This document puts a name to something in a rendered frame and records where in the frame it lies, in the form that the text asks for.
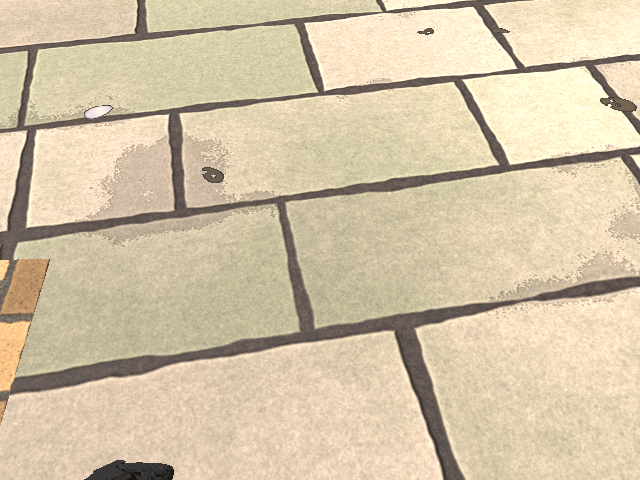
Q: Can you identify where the left robot hand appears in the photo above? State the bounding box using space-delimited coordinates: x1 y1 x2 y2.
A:
84 460 174 480

